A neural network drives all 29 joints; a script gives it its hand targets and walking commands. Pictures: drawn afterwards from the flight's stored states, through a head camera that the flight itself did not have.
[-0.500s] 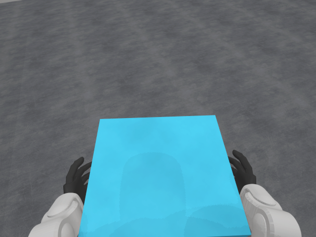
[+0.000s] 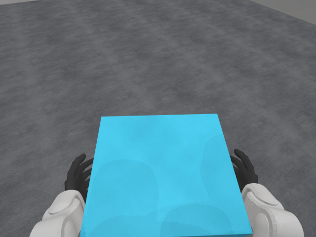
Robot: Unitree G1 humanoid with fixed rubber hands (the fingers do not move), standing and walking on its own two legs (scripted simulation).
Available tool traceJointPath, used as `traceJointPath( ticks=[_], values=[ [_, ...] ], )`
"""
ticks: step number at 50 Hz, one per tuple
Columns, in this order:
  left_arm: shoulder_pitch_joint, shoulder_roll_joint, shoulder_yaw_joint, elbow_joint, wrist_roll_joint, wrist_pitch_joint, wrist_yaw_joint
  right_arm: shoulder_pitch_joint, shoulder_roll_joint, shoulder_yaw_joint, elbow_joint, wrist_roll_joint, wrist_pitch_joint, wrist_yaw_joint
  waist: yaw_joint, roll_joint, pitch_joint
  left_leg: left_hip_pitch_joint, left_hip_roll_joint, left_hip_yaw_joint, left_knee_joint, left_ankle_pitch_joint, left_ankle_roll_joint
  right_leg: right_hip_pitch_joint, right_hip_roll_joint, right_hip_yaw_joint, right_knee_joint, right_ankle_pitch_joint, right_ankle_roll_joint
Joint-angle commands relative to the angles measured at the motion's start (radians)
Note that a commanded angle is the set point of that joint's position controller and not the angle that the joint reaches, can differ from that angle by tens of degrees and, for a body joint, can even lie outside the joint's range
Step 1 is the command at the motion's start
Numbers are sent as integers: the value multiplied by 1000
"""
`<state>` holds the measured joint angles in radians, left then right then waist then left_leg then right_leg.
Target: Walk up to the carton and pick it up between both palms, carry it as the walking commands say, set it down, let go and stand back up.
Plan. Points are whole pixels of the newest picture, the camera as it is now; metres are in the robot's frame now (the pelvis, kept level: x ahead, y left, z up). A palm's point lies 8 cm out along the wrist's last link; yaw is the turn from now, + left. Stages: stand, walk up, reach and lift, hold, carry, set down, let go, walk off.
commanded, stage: carry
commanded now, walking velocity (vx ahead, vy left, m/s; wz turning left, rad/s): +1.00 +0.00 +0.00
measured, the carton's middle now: (161, 188) +0.25 -0.01 +0.01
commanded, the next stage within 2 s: none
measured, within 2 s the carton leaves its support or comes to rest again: neither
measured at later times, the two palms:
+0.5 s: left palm (99, 65) +0.67 +0.19 +0.09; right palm (194, 63) +0.70 -0.16 +0.08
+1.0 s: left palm (105, 20) +1.14 +0.23 +0.07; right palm (172, 20) +1.14 -0.12 +0.08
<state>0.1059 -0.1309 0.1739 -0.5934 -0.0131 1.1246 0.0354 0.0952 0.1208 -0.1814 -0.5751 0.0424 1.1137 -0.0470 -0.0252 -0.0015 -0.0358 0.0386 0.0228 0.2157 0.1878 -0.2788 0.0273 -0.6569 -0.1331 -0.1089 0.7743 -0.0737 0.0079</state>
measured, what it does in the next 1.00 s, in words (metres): walks ahead: right foot, then left foot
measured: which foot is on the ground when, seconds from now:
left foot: down 0.00-0.20, up 0.22-0.60, down 0.62-1.00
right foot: up 0.00-0.14, down 0.16-0.64, up 0.66-1.00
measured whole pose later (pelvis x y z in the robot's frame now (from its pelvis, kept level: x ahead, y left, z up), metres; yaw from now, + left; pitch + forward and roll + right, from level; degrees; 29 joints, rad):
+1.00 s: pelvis +0.92 +0.05 -0.01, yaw +0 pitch +3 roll -2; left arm 0.11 -0.12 0.16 -0.63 -0.01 1.13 0.04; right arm 0.10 0.10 -0.17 -0.62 0.04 1.12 -0.04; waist -0.02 0.01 -0.04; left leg 0.19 0.03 0.20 0.10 -0.34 -0.01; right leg -0.64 -0.10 -0.16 0.52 0.04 0.00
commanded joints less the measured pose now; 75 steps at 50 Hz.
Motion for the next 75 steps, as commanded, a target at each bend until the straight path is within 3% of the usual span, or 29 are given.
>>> traceJointPath(
  ticks=[1, 5, 7, 8, 9, 10, 11, 12, 14, 20, 25, 28, 30, 31, 32, 33, 35, 39, 45, 48, 53, 54, 55, 56, 57, 59, 67, 72, 75],
  values=[
    [-376, -679, -809, -104, -177, -2, -51, -356, 625, 798, -113, 204, 13, 110, 0, 132, -19, 110, 187, -69, -100, 449, 67, -37, 38, -73, -190, 102, 1],
    [-421, -637, -810, -147, -199, 12, -42, -353, 594, 774, -142, 194, 30, 90, 3, 180, -78, 129, 176, 19, 44, 932, 22, 240, 128, -149, -309, 136, -37],
    [-405, -622, -799, -161, -206, 18, -42, -363, 599, 777, -176, 190, 34, 85, 30, 216, -184, 121, 168, 20, 301, 1018, 24, 465, 170, -183, -277, 37, -53],
    [-383, -619, -787, -157, -211, 21, -45, -376, 599, 780, -182, 183, 38, 81, 67, 162, -264, -14, 146, 35, 557, 935, 18, 700, 170, -165, -266, -77, -68],
    [-389, -601, -783, -156, -215, 27, -49, -382, 577, 777, -179, 177, 45, 80, 94, -41, -309, -331, 94, 16, 915, 749, 2, 916, -30, 146, -327, -461, -149],
    [-364, -620, -766, -107, -218, 28, -52, -380, 571, 787, -197, 175, 51, 83, 63, -373, -341, -621, -103, -84, 1288, 23, -27, 1007, -305, 693, -528, -464, -291],
    [-373, -660, -775, -119, -226, 24, -58, -385, 627, 797, -174, 185, 51, 85, 63, -221, -372, -668, -24, -251, 1373, -62, -17, 966, -295, 630, -521, -216, -266],
    [-370, -685, -760, -121, -222, 19, -63, -382, 674, 815, -153, 202, 47, 94, 86, -134, -376, -653, 31, -285, 1329, -18, -14, 909, -273, 514, -504, -60, -232],
    [-417, -747, -779, -137, -239, 3, -82, -402, 733, 828, -139, 210, 25, 104, 75, -58, -325, -641, 111, -293, 1135, 17, -33, 772, -229, 358, -541, -116, -167],
    [-383, -686, -819, -115, -268, -23, -116, -307, 701, 811, -95, 121, -15, 79, 51, -108, -139, -606, 99, -151, 660, 104, -66, 621, -165, 117, -667, -109, -128],
    [-334, -577, -786, -110, -251, 5, -100, -281, 631, 815, -115, 107, 18, 50, 38, -163, -18, -527, 41, -18, 374, 255, -71, 676, -82, -40, -680, 142, -94],
    [-350, -538, -764, -128, -237, 22, -83, -332, 610, 820, -148, 133, 41, 49, 20, -196, -54, -413, 5, 40, 319, 238, -50, 750, -90, -77, -536, 542, -73],
    [-370, -524, -756, -151, -220, 34, -74, -329, 605, 815, -134, 158, 51, 51, -25, -116, -206, -107, -49, 72, 268, 156, -7, 678, -58, -120, -152, 653, -55],
    [-392, -506, -745, -156, -207, 40, -70, -353, 600, 818, -139, 174, 57, 57, -62, -13, -259, 110, 54, -93, 243, -17, 31, 433, -21, -110, 158, 482, -32],
    [-375, -537, -743, -160, -203, 46, -72, -411, 601, 820, -138, 190, 58, 59, -21, 279, -267, 231, 347, -714, 21, -283, 169, 65, 149, -65, 494, -121, 17],
    [-340, -554, -725, -92, -190, 47, -80, -396, 619, 834, -118, 197, 61, 65, -12, 220, -285, 266, 367, -780, -16, -48, 222, -63, 129, 81, 648, -286, 5],
    [-379, -660, -745, -48, -207, 29, -97, -428, 715, 842, -100, 214, 46, 89, 1, 56, -291, 136, 363, -569, 34, 132, 180, -21, 21, 165, 593, -165, -11],
    [-406, -747, -789, -81, -183, -16, -94, -413, 767, 856, -99, 240, 4, 128, 15, 113, -195, -18, 291, -300, -64, 44, 72, 31, -31, 107, 250, -139, -6],
    [-353, -682, -808, -100, -167, -21, -60, -342, 638, 818, -131, 218, -1, 120, 5, 126, -59, 62, 210, -120, -129, 242, 71, -40, 15, -25, -105, 74, 5],
    [-357, -650, -809, -115, -177, -6, -50, -330, 592, 797, -147, 204, 14, 104, 3, 132, -19, 77, 174, -34, -112, 501, 36, 54, 57, -81, -268, 152, -3],
    [-373, -606, -796, -158, -199, 15, -44, -337, 575, 784, -199, 191, 35, 84, 30, 194, -182, 106, 163, 27, 293, 933, 9, 470, 160, -164, -292, 50, -46],
    [-350, -602, -783, -154, -203, 18, -47, -352, 578, 785, -197, 184, 40, 80, 68, 137, -260, -41, 143, 36, 559, 865, 3, 709, 150, -127, -291, -75, -70],
    [-352, -576, -780, -151, -211, 22, -52, -352, 553, 778, -186, 185, 46, 78, 96, -107, -345, -411, 90, 0, 956, 685, -22, 970, -116, 257, -329, -510, -192],
    [-330, -613, -765, -112, -213, 22, -55, -369, 559, 796, -212, 184, 50, 85, 63, -364, -354, -658, -99, -105, 1273, -52, -30, 1013, -321, 733, -537, -470, -305],
    [-350, -645, -770, -129, -222, 16, -60, -362, 631, 807, -160, 193, 48, 89, 67, -206, -368, -692, 2, -267, 1334, -67, -20, 962, -294, 617, -520, -229, -265],
    [-372, -713, -770, -146, -227, -1, -77, -381, 722, 838, -149, 215, 29, 102, 80, -63, -351, -646, 95, -294, 1191, 17, -30, 826, -248, 404, -516, -56, -184],
    [-327, -640, -814, -116, -264, -26, -119, -258, 668, 814, -101, 107, -19, 66, 49, -136, -111, -579, 85, -114, 542, 137, -69, 626, -137, 66, -667, -52, -123],
    [-321, -553, -785, -132, -247, 0, -99, -278, 612, 823, -138, 118, 17, 49, 27, -170, -29, -501, 37, -3, 331, 237, -61, 706, -93, -47, -624, 278, -96],
    [-341, -519, -768, -136, -225, 13, -83, -307, 588, 819, -131, 143, 32, 54, -2, -153, -134, -279, -19, 59, 275, 175, -29, 729, -79, -95, -333, 622, -73]
  ],
)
